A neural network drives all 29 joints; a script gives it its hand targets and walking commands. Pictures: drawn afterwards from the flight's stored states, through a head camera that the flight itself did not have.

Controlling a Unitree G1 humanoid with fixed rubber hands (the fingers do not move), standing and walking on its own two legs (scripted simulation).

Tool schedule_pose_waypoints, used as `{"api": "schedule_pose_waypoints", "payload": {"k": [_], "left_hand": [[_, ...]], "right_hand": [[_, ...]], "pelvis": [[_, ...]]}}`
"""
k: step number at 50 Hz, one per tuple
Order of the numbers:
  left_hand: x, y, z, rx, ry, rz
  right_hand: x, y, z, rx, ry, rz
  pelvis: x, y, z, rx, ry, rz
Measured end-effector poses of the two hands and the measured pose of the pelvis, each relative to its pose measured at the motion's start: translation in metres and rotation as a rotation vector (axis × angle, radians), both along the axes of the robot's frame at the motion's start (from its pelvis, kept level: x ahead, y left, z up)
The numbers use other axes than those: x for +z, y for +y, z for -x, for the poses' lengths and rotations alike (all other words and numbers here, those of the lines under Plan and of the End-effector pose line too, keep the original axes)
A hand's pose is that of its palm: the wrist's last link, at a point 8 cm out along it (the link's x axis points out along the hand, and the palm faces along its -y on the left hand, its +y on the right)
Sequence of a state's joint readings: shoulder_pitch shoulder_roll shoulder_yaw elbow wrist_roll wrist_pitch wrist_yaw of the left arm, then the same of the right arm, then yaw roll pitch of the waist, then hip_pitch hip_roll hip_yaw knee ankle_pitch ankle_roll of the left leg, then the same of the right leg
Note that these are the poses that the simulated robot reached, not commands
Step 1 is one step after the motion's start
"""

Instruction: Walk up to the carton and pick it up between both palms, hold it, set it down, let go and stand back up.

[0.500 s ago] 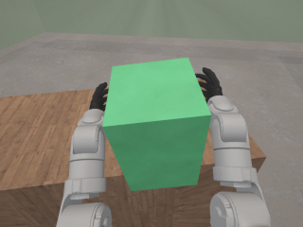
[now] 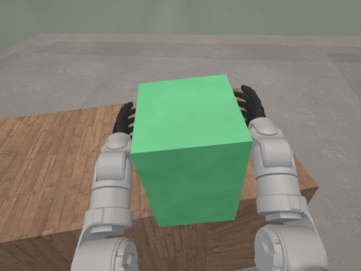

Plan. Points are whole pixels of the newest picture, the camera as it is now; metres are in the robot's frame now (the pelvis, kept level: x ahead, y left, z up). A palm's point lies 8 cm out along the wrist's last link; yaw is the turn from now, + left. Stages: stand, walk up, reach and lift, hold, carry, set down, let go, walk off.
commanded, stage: set down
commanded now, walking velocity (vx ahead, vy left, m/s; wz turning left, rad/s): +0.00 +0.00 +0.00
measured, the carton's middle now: (190, 156) +0.37 -0.02 +0.10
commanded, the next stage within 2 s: none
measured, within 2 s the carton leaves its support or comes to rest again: neither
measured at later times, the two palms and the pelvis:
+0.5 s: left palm (116, 132) +0.39 +0.14 +0.17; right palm (244, 113) +0.40 -0.14 +0.19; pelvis +0.02 +0.00 +0.00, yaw +1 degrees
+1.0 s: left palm (120, 136) +0.40 +0.14 +0.16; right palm (244, 116) +0.41 -0.15 +0.18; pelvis +0.01 +0.00 +0.00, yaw +1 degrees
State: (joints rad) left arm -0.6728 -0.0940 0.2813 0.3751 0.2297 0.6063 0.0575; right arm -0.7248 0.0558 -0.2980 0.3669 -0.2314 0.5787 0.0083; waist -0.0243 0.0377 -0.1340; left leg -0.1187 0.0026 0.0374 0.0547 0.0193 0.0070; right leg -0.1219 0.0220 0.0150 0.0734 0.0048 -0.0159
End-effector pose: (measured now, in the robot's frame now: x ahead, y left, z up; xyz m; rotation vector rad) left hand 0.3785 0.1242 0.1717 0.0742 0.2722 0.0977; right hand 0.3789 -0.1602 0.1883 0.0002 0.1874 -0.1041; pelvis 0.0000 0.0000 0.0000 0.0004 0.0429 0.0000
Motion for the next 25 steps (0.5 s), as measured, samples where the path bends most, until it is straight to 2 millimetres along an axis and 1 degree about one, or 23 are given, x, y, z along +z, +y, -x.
{"api": "schedule_pose_waypoints", "payload": {"k": [4,8,10,13,16,19,21,25], "left_hand": [[-0.006,-0.001,-0.011,0.005,-0.004,0.002],[-0.009,0.004,-0.015,0.024,-0.013,0.001],[-0.008,0.008,-0.015,0.035,-0.027,0.011],[-0.001,0.013,-0.013,0.050,-0.059,0.026],[0.008,0.017,-0.012,0.056,-0.084,0.032],[0.011,0.019,-0.012,0.053,-0.072,0.021],[0.010,0.019,-0.012,0.049,-0.051,0.014],[0.003,0.014,-0.014,0.035,-0.002,0.005]], "right_hand": [[-0.006,-0.001,-0.011,0.001,-0.003,0.003],[-0.009,0.004,-0.020,0.017,-0.013,0.009],[-0.007,0.009,-0.023,0.023,-0.027,0.010],[0.002,0.015,-0.023,0.028,-0.058,0.005],[0.013,0.020,-0.023,0.027,-0.082,0.012],[0.018,0.021,-0.023,0.025,-0.071,0.004],[0.016,0.021,-0.023,0.023,-0.050,-0.007],[0.004,0.016,-0.022,0.015,0.001,-0.016]], "pelvis": [[0.001,-0.003,-0.011,-0.001,0.012,0.000],[0.001,-0.005,-0.021,0.000,0.017,0.000],[0.001,-0.006,-0.025,0.006,0.014,0.000],[0.001,-0.008,-0.028,0.011,0.010,0.000],[0.001,-0.008,-0.029,0.018,0.000,0.000],[0.001,-0.007,-0.027,0.023,-0.016,0.000],[0.001,-0.005,-0.025,0.025,-0.026,0.000],[0.001,-0.001,-0.018,0.026,-0.027,0.001]]}}
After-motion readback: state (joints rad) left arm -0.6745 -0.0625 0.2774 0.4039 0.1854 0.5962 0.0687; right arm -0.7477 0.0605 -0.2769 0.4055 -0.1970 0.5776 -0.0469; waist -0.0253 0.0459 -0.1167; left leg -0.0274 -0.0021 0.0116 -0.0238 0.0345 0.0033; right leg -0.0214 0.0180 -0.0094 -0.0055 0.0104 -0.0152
